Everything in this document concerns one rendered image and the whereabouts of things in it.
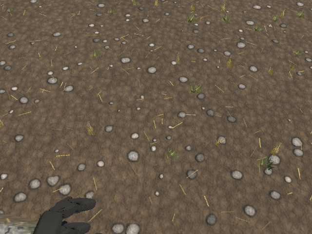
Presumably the robot left hand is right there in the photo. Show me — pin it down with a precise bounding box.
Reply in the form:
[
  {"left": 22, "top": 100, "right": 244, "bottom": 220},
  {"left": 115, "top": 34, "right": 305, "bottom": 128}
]
[{"left": 33, "top": 196, "right": 102, "bottom": 234}]

